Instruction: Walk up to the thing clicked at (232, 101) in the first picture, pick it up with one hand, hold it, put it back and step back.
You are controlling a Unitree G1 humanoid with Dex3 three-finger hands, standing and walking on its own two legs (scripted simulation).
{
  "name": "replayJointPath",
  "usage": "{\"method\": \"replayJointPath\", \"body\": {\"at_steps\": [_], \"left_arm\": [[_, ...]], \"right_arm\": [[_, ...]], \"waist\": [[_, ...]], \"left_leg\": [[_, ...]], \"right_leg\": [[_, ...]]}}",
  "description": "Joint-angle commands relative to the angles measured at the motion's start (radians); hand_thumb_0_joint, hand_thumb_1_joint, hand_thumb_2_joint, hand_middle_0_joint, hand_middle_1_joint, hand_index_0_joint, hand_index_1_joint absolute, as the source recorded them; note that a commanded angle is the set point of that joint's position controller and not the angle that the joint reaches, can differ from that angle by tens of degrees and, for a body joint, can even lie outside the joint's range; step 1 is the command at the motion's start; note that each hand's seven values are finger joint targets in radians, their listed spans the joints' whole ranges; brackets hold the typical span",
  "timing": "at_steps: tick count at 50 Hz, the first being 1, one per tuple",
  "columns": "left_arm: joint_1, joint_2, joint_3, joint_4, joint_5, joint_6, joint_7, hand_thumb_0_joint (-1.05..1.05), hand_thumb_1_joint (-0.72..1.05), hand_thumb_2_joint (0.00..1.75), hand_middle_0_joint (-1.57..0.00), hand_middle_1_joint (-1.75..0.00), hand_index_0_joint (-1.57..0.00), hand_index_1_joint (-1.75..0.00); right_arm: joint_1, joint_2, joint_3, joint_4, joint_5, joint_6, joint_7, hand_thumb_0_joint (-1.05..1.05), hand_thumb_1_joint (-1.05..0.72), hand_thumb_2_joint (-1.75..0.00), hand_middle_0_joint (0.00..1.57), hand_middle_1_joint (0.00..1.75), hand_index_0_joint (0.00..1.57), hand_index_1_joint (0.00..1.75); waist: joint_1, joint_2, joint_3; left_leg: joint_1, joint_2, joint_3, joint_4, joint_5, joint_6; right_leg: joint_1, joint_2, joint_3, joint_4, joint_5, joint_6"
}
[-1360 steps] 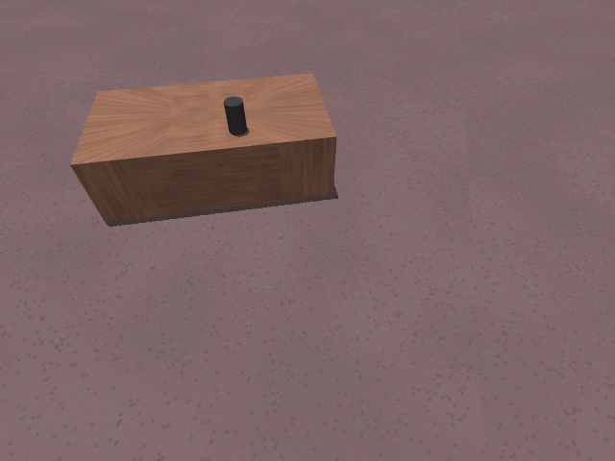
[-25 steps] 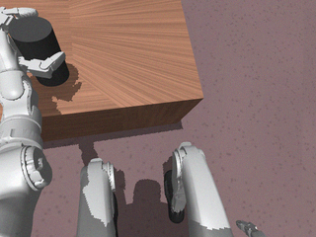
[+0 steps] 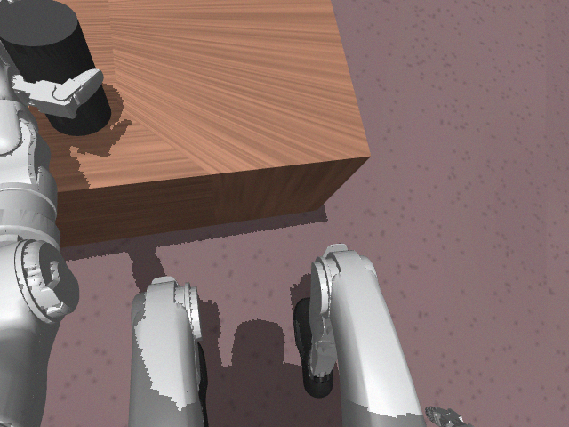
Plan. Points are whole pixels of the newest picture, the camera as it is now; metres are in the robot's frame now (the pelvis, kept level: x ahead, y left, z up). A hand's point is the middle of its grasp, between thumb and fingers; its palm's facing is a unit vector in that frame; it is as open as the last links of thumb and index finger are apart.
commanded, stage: loosen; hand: left
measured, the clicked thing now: (61, 74) +0.57 +0.20 -0.01
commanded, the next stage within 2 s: open in 0.08 s
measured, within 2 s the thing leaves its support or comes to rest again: rests again in 0.90 s
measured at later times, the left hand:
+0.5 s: hand (47, 48) +0.58 +0.21 +0.02, palm faces +0.21 -0.98 -0.04, open 15.0 cm
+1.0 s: hand out of the picture +0.59 +0.28 +0.11, palm faces +0.28 -0.96 -0.09, open 17.7 cm
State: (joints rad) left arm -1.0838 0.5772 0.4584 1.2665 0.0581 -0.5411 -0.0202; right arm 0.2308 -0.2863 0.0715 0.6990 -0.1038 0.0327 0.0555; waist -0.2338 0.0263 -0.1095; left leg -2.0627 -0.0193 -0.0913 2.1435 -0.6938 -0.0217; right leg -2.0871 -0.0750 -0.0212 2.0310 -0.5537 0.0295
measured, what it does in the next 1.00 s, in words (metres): stands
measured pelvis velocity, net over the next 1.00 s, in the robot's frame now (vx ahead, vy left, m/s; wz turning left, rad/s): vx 0.01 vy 0.01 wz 0.00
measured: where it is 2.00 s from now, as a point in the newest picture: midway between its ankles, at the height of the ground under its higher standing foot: (255, 387)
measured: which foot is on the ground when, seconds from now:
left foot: down 0.00-1.00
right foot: down 0.00-1.00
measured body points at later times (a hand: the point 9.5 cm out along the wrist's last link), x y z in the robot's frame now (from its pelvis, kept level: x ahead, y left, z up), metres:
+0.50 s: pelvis +0.00 +0.01 +0.00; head +0.23 +0.04 +0.38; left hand +0.56 +0.26 +0.02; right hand +0.03 -0.27 -0.12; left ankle +0.08 +0.12 -0.38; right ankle +0.12 -0.14 -0.38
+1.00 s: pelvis +0.01 +0.01 +0.04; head +0.23 +0.04 +0.43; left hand +0.57 +0.33 +0.12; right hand +0.04 -0.27 -0.07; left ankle +0.08 +0.12 -0.38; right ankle +0.12 -0.14 -0.38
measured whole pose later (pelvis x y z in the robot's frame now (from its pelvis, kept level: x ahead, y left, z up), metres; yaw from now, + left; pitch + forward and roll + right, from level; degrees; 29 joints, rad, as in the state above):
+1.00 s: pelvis +0.01 +0.01 +0.04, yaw +0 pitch +36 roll -5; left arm -1.14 0.74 0.51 1.18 0.02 -0.36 -0.10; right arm 0.24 -0.28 0.08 0.65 -0.05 0.08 0.01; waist -0.22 0.03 -0.12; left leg -1.95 -0.01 -0.08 2.01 -0.69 -0.01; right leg -1.96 -0.07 -0.03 1.89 -0.55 0.04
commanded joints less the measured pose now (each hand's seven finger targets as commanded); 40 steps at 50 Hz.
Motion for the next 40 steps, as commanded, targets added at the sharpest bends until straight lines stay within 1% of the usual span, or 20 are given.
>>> {"method": "replayJointPath", "body": {"at_steps": [1,2,3,7,10,11,14,18,20,23,25,26,28,29,30,32,34,36,39,40], "left_arm": [[-0.475,0.223,-0.009,-0.194,-0.005,-0.071,0.004,0.00,0.12,1.20,-1.36,-1.41,-1.38,-1.41],[-0.464,0.209,-0.008,-0.185,-0.006,-0.069,0.003,0.00,0.04,1.12,-1.28,-1.33,-1.30,-1.33],[-0.488,0.244,0.003,-0.231,-0.008,-0.070,0.005,0.00,-0.04,1.04,-1.20,-1.25,-1.22,-1.25],[-0.493,0.203,0.001,-0.230,-0.036,-0.065,0.003,0.00,-0.21,0.72,-0.99,-0.95,-1.02,-0.93],[-0.488,0.198,-0.011,-0.215,-0.028,-0.062,0.006,0.00,-0.36,0.52,-0.82,-0.75,-0.85,-0.73],[-0.519,0.186,-0.035,-0.254,-0.026,-0.064,0.004,0.00,-0.44,0.46,-0.74,-0.68,-0.77,-0.67],[-0.481,0.175,-0.031,-0.197,-0.022,-0.054,0.013,0.00,-0.58,0.27,-0.56,-0.47,-0.57,-0.46],[-0.473,0.188,-0.019,-0.233,-0.020,-0.047,0.016,0.00,-0.61,0.18,-0.46,-0.36,-0.46,-0.36],[-0.415,0.182,0.002,-0.167,-0.019,-0.034,0.021,0.00,-0.61,0.17,-0.42,-0.33,-0.43,-0.33],[-0.426,0.165,-0.015,-0.206,-0.012,-0.038,0.017,0.00,-0.61,0.11,-0.33,-0.24,-0.34,-0.24],[-0.438,0.180,-0.001,-0.248,-0.012,-0.039,0.019,0.00,-0.61,0.09,-0.30,-0.20,-0.30,-0.20],[-0.399,0.187,0.012,-0.190,-0.012,-0.032,0.022,0.00,-0.61,0.06,-0.27,-0.16,-0.27,-0.16],[-0.442,0.167,-0.013,-0.251,-0.010,-0.042,0.020,0.00,-0.61,0.01,-0.21,-0.10,-0.21,-0.10],[-0.409,0.158,-0.007,-0.195,-0.006,-0.037,0.022,0.00,-0.61,0.05,-0.13,-0.10,-0.13,-0.09],[-0.432,0.162,-0.014,-0.228,-0.009,-0.039,0.022,0.00,-0.61,0.05,-0.10,-0.09,-0.11,-0.08],[-0.430,0.232,0.027,-0.241,-0.007,-0.041,0.023,0.00,-0.61,0.06,-0.08,-0.07,-0.08,-0.07],[-0.499,0.268,0.031,-0.330,-0.009,-0.045,0.019,0.00,-0.61,0.03,-0.07,-0.05,-0.08,-0.05],[-0.491,0.310,0.054,-0.330,-0.012,-0.031,0.012,0.00,-0.61,0.03,-0.06,-0.04,-0.06,-0.04],[-0.550,0.399,0.085,-0.454,-0.016,-0.011,-0.001,0.00,-0.61,0.04,-0.05,-0.04,-0.06,-0.03],[-0.535,0.421,0.095,-0.431,-0.019,0.004,-0.011,0.00,-0.61,0.03,-0.05,-0.03,-0.05,-0.03]], "right_arm": [[0.206,-0.220,-0.069,-0.005,-0.004,-0.004,-0.008,0.00,-0.92,-0.90,0.20,0.30,0.20,0.30],[0.207,-0.223,-0.069,-0.011,-0.005,-0.003,-0.005,0.00,-0.91,-0.89,0.20,0.30,0.20,0.30],[0.200,-0.223,-0.070,-0.013,-0.003,-0.003,-0.007,0.00,-0.92,-0.89,0.20,0.30,0.20,0.30],[0.204,-0.225,-0.069,-0.023,-0.001,-0.004,-0.005,0.00,-0.92,-0.89,0.20,0.30,0.20,0.30],[0.199,-0.229,-0.071,-0.018,-0.002,-0.004,-0.007,0.00,-0.92,-0.90,0.20,0.30,0.20,0.30],[0.192,-0.224,-0.073,-0.024,-0.001,-0.005,-0.007,0.00,-0.92,-0.90,0.20,0.30,0.20,0.30],[0.192,-0.230,-0.073,-0.017,0.000,-0.003,-0.006,0.00,-0.92,-0.90,0.20,0.30,0.20,0.30],[0.199,-0.226,-0.072,-0.026,0.000,0.001,-0.005,0.00,-0.92,-0.90,0.20,0.30,0.20,0.30],[0.205,-0.229,-0.074,-0.029,0.001,0.006,-0.003,0.00,-0.93,-0.90,0.20,0.30,0.20,0.30],[0.204,-0.221,-0.072,-0.032,-0.002,0.009,-0.003,0.00,-0.92,-0.90,0.20,0.30,0.20,0.30],[0.210,-0.219,-0.076,-0.044,-0.001,0.009,-0.002,0.00,-0.92,-0.90,0.20,0.30,0.20,0.30],[0.210,-0.225,-0.077,-0.039,0.002,0.012,-0.002,0.00,-0.93,-0.90,0.20,0.30,0.20,0.30],[0.200,-0.217,-0.075,-0.049,0.000,0.011,0.001,0.00,-0.93,-0.90,0.20,0.30,0.20,0.30],[0.208,-0.220,-0.080,-0.038,0.000,0.012,-0.001,0.00,-0.90,-0.90,0.20,0.30,0.20,0.30],[0.201,-0.220,-0.078,-0.045,0.000,0.009,0.000,0.00,-0.90,-0.90,0.20,0.30,0.20,0.30],[0.203,-0.222,-0.078,-0.044,0.002,0.012,-0.002,0.00,-0.90,-0.90,0.20,0.30,0.20,0.30],[0.208,-0.224,-0.080,-0.052,0.001,0.014,-0.005,0.00,-0.90,-0.90,0.20,0.30,0.20,0.30],[0.214,-0.235,-0.078,-0.047,0.008,0.020,-0.010,0.00,-0.90,-0.90,0.20,0.30,0.20,0.30],[0.227,-0.229,-0.079,-0.066,0.018,0.027,-0.022,0.00,-0.91,-0.90,0.20,0.30,0.20,0.30],[0.238,-0.237,-0.081,-0.058,0.023,0.032,-0.026,0.00,-0.92,-0.90,0.20,0.30,0.20,0.30]], "waist": [[-0.044,0.192,-0.638],[-0.052,0.198,-0.643],[-0.032,0.202,-0.659],[-0.037,0.190,-0.661],[-0.040,0.210,-0.667],[-0.043,0.219,-0.673],[-0.043,0.219,-0.631],[-0.024,0.220,-0.670],[-0.029,0.189,-0.664],[-0.030,0.200,-0.678],[-0.024,0.177,-0.696],[-0.023,0.167,-0.663],[-0.024,0.189,-0.657],[-0.033,0.179,-0.642],[-0.032,0.174,-0.644],[-0.016,0.176,-0.675],[-0.012,0.218,-0.729],[-0.002,0.245,-0.750],[0.010,0.283,-0.858],[0.004,0.274,-0.840]], "left_leg": [[0.350,-0.003,0.062,-0.272,0.083,0.040],[0.365,-0.002,0.053,-0.274,0.093,0.038],[0.357,-0.003,0.062,-0.274,0.072,0.041],[0.347,-0.004,0.057,-0.274,0.058,0.039],[0.378,-0.003,0.048,-0.280,0.076,0.035],[0.382,-0.002,0.051,-0.280,0.070,0.035],[0.388,-0.002,0.036,-0.293,0.049,0.032],[0.391,-0.004,0.050,-0.282,0.098,0.032],[0.374,-0.006,0.050,-0.275,0.121,0.035],[0.398,-0.006,0.049,-0.270,0.166,0.033],[0.358,-0.008,0.062,-0.260,0.170,0.040],[0.358,-0.008,0.055,-0.270,0.151,0.039],[0.357,-0.006,0.052,-0.283,0.121,0.036],[0.365,-0.004,0.053,-0.277,0.124,0.038],[0.355,-0.003,0.054,-0.275,0.119,0.038],[0.351,-0.005,0.063,-0.270,0.121,0.041],[0.395,-0.004,0.061,-0.286,0.121,0.038],[0.446,0.000,0.048,-0.306,0.143,0.031],[0.514,0.002,0.055,-0.329,0.182,0.033],[0.508,0.001,0.054,-0.341,0.174,0.035]], "right_leg": [[0.410,0.032,-0.055,-0.194,0.048,-0.057],[0.395,0.032,-0.061,-0.188,0.059,-0.057],[0.411,0.035,-0.056,-0.193,0.037,-0.057],[0.406,0.034,-0.063,-0.186,0.030,-0.056],[0.386,0.030,-0.062,-0.179,0.046,-0.058],[0.385,0.032,-0.060,-0.179,0.041,-0.060],[0.348,0.026,-0.063,-0.179,0.027,-0.060],[0.385,0.028,-0.061,-0.172,0.059,-0.062],[0.396,0.027,-0.060,-0.175,0.080,-0.060],[0.402,0.026,-0.059,-0.170,0.116,-0.062],[0.451,0.030,-0.056,-0.175,0.126,-0.058],[0.423,0.026,-0.056,-0.178,0.104,-0.059],[0.409,0.029,-0.059,-0.174,0.075,-0.062],[0.399,0.029,-0.059,-0.181,0.080,-0.060],[0.405,0.031,-0.060,-0.178,0.074,-0.060],[0.433,0.030,-0.051,-0.180,0.077,-0.058],[0.452,0.028,-0.049,-0.184,0.076,-0.059],[0.442,0.023,-0.049,-0.179,0.091,-0.063],[0.525,0.024,-0.039,-0.208,0.127,-0.062],[0.547,0.024,-0.037,-0.224,0.118,-0.061]]}}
